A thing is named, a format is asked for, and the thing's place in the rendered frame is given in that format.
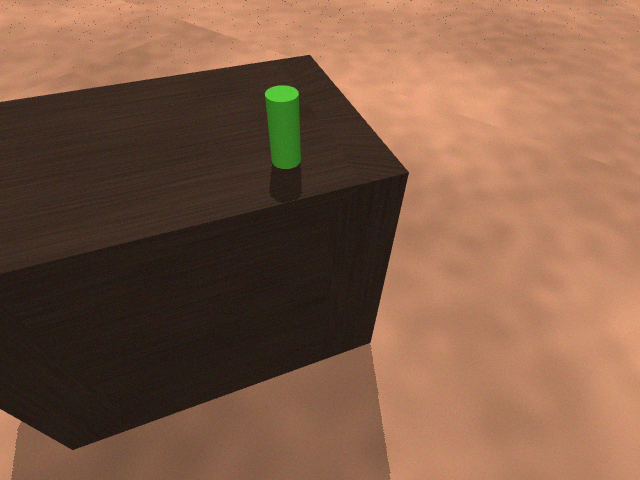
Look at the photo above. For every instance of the can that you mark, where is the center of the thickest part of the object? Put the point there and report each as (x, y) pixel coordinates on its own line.
(282, 106)

